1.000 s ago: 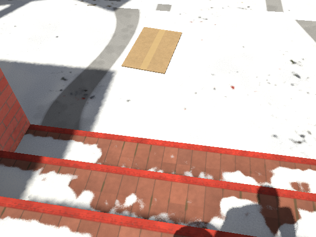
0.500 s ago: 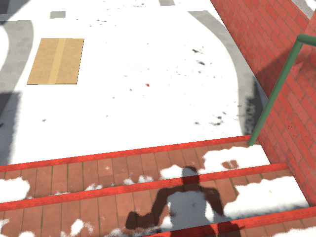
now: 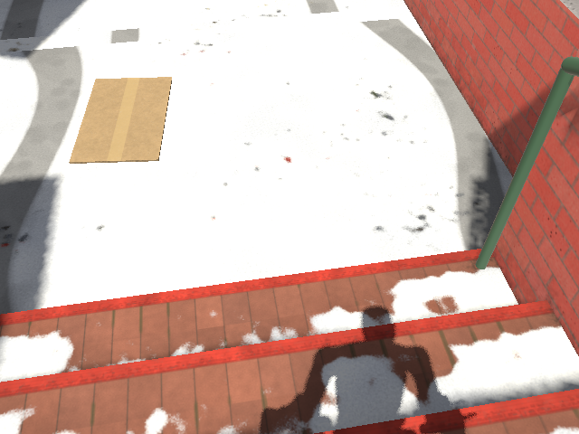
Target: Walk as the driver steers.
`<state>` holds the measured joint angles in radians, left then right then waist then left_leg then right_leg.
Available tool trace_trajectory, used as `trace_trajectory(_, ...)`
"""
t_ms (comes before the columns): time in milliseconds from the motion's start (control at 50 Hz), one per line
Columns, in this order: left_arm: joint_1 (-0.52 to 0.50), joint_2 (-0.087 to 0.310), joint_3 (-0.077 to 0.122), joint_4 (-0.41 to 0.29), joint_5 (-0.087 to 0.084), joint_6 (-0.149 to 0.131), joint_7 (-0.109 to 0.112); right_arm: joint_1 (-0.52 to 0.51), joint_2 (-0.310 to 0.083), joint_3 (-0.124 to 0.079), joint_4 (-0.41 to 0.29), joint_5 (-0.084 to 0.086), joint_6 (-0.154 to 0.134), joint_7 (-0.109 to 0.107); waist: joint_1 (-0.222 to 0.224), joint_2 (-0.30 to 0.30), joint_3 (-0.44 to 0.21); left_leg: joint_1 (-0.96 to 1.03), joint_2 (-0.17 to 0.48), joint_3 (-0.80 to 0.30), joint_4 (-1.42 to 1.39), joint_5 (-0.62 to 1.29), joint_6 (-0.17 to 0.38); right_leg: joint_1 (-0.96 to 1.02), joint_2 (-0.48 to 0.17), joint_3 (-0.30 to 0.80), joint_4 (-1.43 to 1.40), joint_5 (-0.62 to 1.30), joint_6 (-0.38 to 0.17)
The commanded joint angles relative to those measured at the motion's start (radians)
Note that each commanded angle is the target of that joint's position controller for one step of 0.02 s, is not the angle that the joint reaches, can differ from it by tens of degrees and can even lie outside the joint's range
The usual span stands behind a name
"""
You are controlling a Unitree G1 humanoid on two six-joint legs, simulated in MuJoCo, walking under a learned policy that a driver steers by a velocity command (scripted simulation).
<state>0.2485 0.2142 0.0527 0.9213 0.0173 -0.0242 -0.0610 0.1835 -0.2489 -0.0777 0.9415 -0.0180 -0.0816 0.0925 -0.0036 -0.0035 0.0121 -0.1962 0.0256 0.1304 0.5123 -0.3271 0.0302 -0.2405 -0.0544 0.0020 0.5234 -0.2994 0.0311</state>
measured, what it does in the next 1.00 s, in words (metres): goes down: left foot 0.17 m lower, then right foot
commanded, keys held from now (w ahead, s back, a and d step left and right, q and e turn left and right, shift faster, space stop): w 0.60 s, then q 0.40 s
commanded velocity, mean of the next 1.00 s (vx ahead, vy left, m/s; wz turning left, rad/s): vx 0.30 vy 0.00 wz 0.12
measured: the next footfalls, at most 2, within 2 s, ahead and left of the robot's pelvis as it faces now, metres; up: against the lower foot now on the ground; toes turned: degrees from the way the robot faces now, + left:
left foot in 0.62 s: +0.39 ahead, +0.12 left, -0.17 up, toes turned +4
right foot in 0.98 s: +0.46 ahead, -0.09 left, -0.17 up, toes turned +8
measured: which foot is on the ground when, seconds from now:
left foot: down 0.00-0.18, up 0.20-0.60, down 0.62-1.00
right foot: down 0.00-0.64, up 0.66-0.96, down 0.98-1.00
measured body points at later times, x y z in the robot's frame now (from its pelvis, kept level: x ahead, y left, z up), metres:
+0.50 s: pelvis +0.17 -0.02 -0.05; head +0.18 +0.00 +0.40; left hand +0.04 +0.16 -0.20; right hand +0.36 -0.22 -0.16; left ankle +0.35 +0.12 -0.75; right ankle +0.01 -0.13 -0.73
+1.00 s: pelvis +0.38 +0.02 -0.20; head +0.40 +0.02 +0.25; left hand +0.52 +0.27 -0.30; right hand +0.41 -0.21 -0.35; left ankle +0.35 +0.12 -0.91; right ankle +0.42 -0.09 -0.90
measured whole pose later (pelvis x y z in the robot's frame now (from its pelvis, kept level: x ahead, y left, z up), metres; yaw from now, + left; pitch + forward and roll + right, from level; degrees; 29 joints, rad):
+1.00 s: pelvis +0.38 +0.02 -0.20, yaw +9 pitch +2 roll +0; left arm 0.11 0.20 0.00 0.75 0.06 -0.05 0.01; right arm 0.41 -0.19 -0.02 0.94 -0.06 -0.11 0.04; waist -0.05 0.01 -0.01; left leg -0.39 -0.08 -0.06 0.77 -0.42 0.07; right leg -0.50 -0.01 -0.02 0.87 -0.30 -0.01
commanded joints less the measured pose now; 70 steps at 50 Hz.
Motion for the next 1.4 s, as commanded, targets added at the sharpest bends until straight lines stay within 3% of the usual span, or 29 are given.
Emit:
trace_trajectory(20,0.059,0.153,0.051,-0.024,0.037,-0.008,0.035,0.119,-0.178,-0.065,0.006,-0.034,-0.012,-0.035,-0.035,0.03,0.095,0.037,0.114,-0.17,-0.188,-0.377,0.157,-0.152,0.024,-0.018,-0.053,-0.303,-0.125)
trace_trajectory(80,-0.044,0.02,0.022,-0.056,0.036,-0.046,0.061,0.208,-0.073,-0.037,0.018,-0.029,-0.023,-0.093,-0.076,0.112,0.112,0.179,0.323,-0.407,-0.309,-0.398,0.29,-0.249,0.032,-0.067,0.088,-0.128,-0.146)
trace_trajectory(160,0.102,0.023,0.032,-0.001,0.052,-0.103,0.045,0.026,-0.103,-0.03,-0.036,-0.054,0.005,-0.088,0.06,0.034,0.106,-0.134,0.189,-0.188,-0.09,-0.248,0.248,0.203,0.074,-0.113,0.027,-0.013,-0.19)
trace_trajectory(200,0.461,0.123,0.047,0.079,0.089,-0.123,0.044,-0.092,-0.012,-0.015,-0.106,-0.086,-0.018,-0.058,0.209,-0.268,-0.007,-0.486,-0.091,-0.067,0.543,-0.312,0.125,0.507,-0.205,0.469,-0.212,0.104,-0.381)
trace_trajectory(220,0.522,0.143,0.04,0.094,0.096,-0.131,0.035,-0.112,0.027,0.0,-0.116,-0.043,-0.045,-0.049,0.234,-0.167,0.096,-0.704,-0.091,-0.312,0.617,-0.325,0.143,0.567,-0.345,0.602,-0.298,0.138,-0.444)
trace_trajectory(280,0.315,0.073,0.008,0.102,0.056,-0.112,0.014,-0.052,-0.014,-0.013,-0.097,-0.056,-0.045,-0.066,0.095,0.007,0.146,-0.685,0.018,-0.254,0.706,-0.14,0.125,0.381,-0.281,0.302,-0.217,0.12,-0.36)
trace_trajectory(380,0.286,-0.089,-0.062,0.106,0.103,-0.096,0.067,-0.033,0.087,0.043,-0.096,-0.093,0.003,-0.031,0.049,-0.026,0.112,-0.508,0.105,-0.254,0.333,0.543,0.087,0.09,-0.132,0.08,-0.148,0.118,-0.249)
trace_trajectory(400,0.196,0.146,0.008,0.106,-0.036,-0.093,0.085,-0.153,-0.075,-0.021,-0.122,-0.001,0.021,-0.049,0.032,-0.095,0.161,-0.541,0.032,-0.158,0.271,0.553,0.035,0.11,-0.121,0.114,-0.09,0.306,-0.208)
trace_trajectory(420,0.313,-0.05,-0.06,0.123,0.105,-0.114,0.084,-0.104,0.082,0.057,-0.12,-0.071,0.006,-0.044,0.094,0.013,0.004,-0.409,0.134,-0.255,0.085,0.896,0.042,0.046,-0.081,0.009,0.019,0.082,-0.184)
trace_trajectory(440,0.322,-0.045,-0.065,0.134,0.108,-0.109,0.073,-0.052,0.105,0.059,-0.091,-0.075,0.004,-0.048,0.064,-0.054,0.061,-0.227,0.087,-0.162,0.07,0.949,0.06,-0.151,-0.043,-0.016,0.007,0.006,-0.193)
trace_trajectory(460,0.184,0.056,-0.019,0.119,-0.071,-0.093,0.089,-0.173,-0.024,0.013,-0.112,0.008,0.019,-0.038,0.046,-0.042,0.107,-0.151,-0.002,-0.084,0.052,0.944,0.017,-0.21,-0.03,0.042,0.002,-0.029,-0.17)
trace_trajectory(480,0.361,-0.052,-0.082,0.156,0.112,-0.102,0.057,-0.089,0.061,0.064,-0.118,-0.092,0.015,-0.038,0.075,-0.059,0.097,-0.079,0.103,-0.167,0.124,0.901,0.045,-0.329,-0.084,0.037,0.043,-0.115,-0.198)
trace_trajectory(520,0.43,-0.047,-0.074,0.179,0.087,-0.098,0.057,-0.154,0.005,0.052,-0.135,-0.111,0.02,-0.046,0.103,-0.016,0.18,-0.227,0.099,-0.149,-0.002,0.756,0.05,-0.158,-0.13,0.106,0.124,-0.151,-0.206)
trace_trajectory(560,0.48,0.008,-0.062,0.206,0.064,-0.059,0.067,-0.254,0.029,0.065,-0.13,-0.095,0.016,-0.041,0.163,0.022,0.182,-0.262,0.108,-0.137,-0.164,0.706,0.038,0.019,-0.126,0.152,0.21,-0.098,-0.184)
trace_trajectory(580,0.347,0.103,-0.013,0.179,0.002,-0.024,0.115,-0.229,-0.003,0.038,-0.099,0.058,0.029,-0.056,0.15,-0.039,0.231,-0.226,0.046,-0.09,-0.161,0.619,-0.003,-0.004,-0.066,0.09,0.357,0.132,-0.192)
trace_trajectory(600,0.496,0.025,-0.061,0.209,0.098,-0.028,0.055,0.038,-0.01,0.054,-0.004,-0.075,0.004,-0.053,0.07,0.1,0.055,0.107,0.075,-0.101,-0.237,0.768,0.002,-0.036,-0.049,0.085,0.531,0.029,-0.14)
trace_trajectory(620,0.397,0.088,-0.044,0.204,0.118,-0.017,-0.007,0.397,-0.097,-0.001,0.106,-0.079,-0.005,-0.052,-0.115,0.095,0.033,0.421,0.079,-0.063,-0.227,0.84,0.04,-0.207,-0.038,0.05,0.756,0.097,-0.097)
trace_trajectory(660,0.484,-0.021,-0.047,0.153,0.045,-0.04,-0.085,0.676,-0.263,-0.04,0.144,-0.071,0.015,-0.008,-0.151,0.341,-0.467,1.069,0.35,-0.396,0.179,1.566,0.409,-0.612,0.172,0.043,1.603,-0.61,-0.001)
trace_trajectory(740,0.174,0.009,-0.046,-0.013,0.02,-0.073,0.017,0.218,-0.044,0.037,0.058,-0.071,0.004,-0.006,0.024,-0.041,0.022,0.012,0.406,-0.469,-0.107,0.749,0.361,-0.641,-0.085,0.109,1.224,-0.213,-0.057)
trace_trajectory(760,0.149,-0.059,-0.068,-0.021,0.074,-0.076,0.034,0.136,0.055,0.075,0.022,-0.081,-0.019,-0.032,0.074,-0.056,0.093,-0.232,0.301,-0.361,-0.194,0.735,0.298,-0.463,-0.141,0.137,0.857,0.013,-0.088)
trace_trajectory(820,0.108,-0.002,-0.056,-0.045,0.068,-0.041,0.018,0.112,-0.049,0.059,-0.009,-0.033,-0.053,-0.051,0.078,0.057,0.036,-0.402,0.161,-0.284,-0.22,0.688,0.299,-0.218,-0.056,0.009,0.461,0.244,-0.042)
trace_trajectory(920,0.204,0.056,-0.037,-0.076,0.087,-0.02,0.03,0.111,-0.103,0.045,-0.084,-0.076,-0.044,-0.042,0.12,0.047,-0.037,-0.505,0.113,-0.346,0.056,0.636,0.266,-0.009,0.03,-0.035,0.617,0.304,-0.007)
trace_trajectory(980,-0.01,0.121,-0.007,-0.205,0.023,-0.021,0.093,0.181,-0.133,0.011,-0.089,-0.011,-0.039,-0.074,0.061,0.044,-0.019,-0.227,0.158,-0.497,0.134,0.725,0.302,-0.153,0.092,-0.056,0.173,-0.066,-0.022)
trace_trajectory(1020,0.007,0.185,0.005,-0.222,-0.018,-0.025,0.129,0.338,-0.036,0.029,-0.102,-0.026,-0.035,-0.079,-0.007,-0.075,-0.27,-0.299,0.068,-0.434,0.36,0.48,0.184,0.234,-0.098,0.138,0.103,0.578,-0.303)
trace_trajectory(1060,0.203,0.196,0.021,-0.202,0.068,-0.063,0.102,0.159,-0.01,0.039,-0.207,-0.025,-0.043,-0.086,0.125,-0.191,-0.218,-0.839,-0.129,-0.272,0.871,-0.454,-0.023,0.389,-0.476,0.644,-0.071,0.927,-0.63)
trace_trajectory(1080,0.181,0.213,0.036,-0.18,0.089,-0.071,0.086,0.113,-0.057,0.027,-0.207,-0.013,-0.016,-0.099,0.112,-0.014,-0.08,-0.89,-0.067,-0.324,0.935,-0.391,-0.073,0.266,-0.468,0.57,-0.063,0.907,-0.571)
trace_trajectory(1160,-0.093,0.112,0.022,-0.252,0.024,-0.058,0.076,0.148,-0.006,0.058,-0.198,-0.084,0.02,-0.089,-0.026,-0.057,-0.123,-0.529,0.005,-0.149,1.02,-0.086,-0.139,-0.13,-0.207,0.092,-0.062,0.735,-0.318)
trace_trajectory(1260,-0.05,0.218,0.05,-0.248,0.027,-0.084,0.116,0.047,-0.033,0.061,-0.262,-0.059,0.045,-0.022,0.022,-0.07,-0.092,-0.402,0.062,-0.073,0.634,-0.012,-0.127,-0.117,-0.212,-0.035,-0.074,0.485,-0.235)
trace_trajectory(1400,-0.019,0.237,0.08,-0.226,0.049,-0.089,0.079,0.143,-0.143,-0.008,-0.214,-0.012,0.027,-0.086,0.012,-0.01,-0.128,0.03,-0.051,-0.05,-0.055,0.353,0.043,-0.078,-0.277,-0.032,0.193,0.186,-0.147)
